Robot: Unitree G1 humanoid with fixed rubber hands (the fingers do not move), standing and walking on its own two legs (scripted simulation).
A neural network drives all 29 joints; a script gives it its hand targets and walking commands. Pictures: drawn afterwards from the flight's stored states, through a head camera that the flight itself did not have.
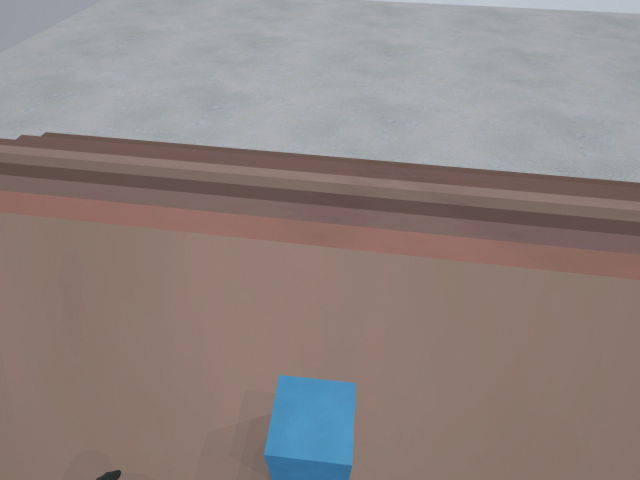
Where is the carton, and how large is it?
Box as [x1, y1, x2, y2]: [264, 375, 355, 479]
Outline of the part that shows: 279,375 264,452 264,456 272,479 348,479 352,460 355,383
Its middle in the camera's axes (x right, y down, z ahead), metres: -0.02 +0.52 +1.06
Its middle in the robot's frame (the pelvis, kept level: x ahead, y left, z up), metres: +0.41 +0.04 -0.66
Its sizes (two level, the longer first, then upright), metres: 0.210 0.200 0.250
